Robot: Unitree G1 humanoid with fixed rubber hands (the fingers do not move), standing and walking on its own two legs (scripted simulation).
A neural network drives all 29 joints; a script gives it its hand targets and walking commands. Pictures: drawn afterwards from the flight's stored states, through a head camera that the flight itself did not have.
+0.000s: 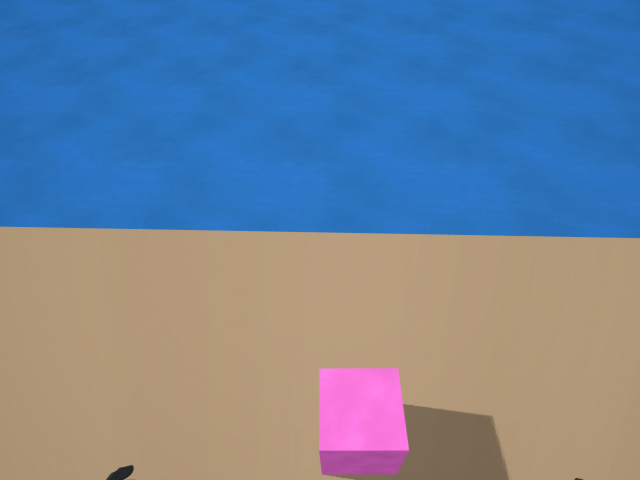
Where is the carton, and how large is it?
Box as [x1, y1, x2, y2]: [319, 368, 408, 474]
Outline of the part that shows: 320,369 319,453 322,473 396,474 408,451 397,368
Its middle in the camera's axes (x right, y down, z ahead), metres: +0.11 +0.50 +1.07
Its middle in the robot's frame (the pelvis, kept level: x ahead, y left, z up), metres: +0.40 -0.05 -0.66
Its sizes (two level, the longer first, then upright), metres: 0.210 0.200 0.250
